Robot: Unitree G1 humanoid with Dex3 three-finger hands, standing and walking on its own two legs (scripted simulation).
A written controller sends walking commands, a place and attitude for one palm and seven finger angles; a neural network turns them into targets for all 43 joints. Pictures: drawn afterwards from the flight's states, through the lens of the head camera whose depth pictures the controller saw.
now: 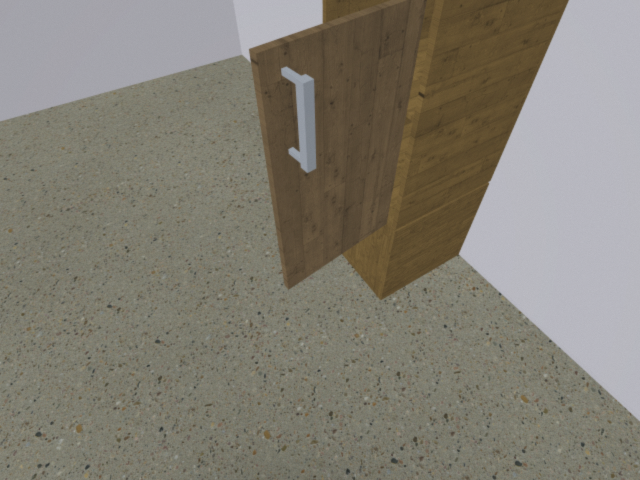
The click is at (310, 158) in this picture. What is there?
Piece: cupboard door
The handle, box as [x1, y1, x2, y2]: [281, 66, 315, 172]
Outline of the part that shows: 286,66 281,68 282,75 292,81 296,86 300,151 299,152 293,147 288,149 289,153 300,162 301,167 308,172 315,168 313,79 306,74 301,76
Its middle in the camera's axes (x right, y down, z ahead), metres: -0.04 -0.18 +0.61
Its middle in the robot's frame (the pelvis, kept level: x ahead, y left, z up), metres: +0.60 +0.07 +0.12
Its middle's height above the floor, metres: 0.91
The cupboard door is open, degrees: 97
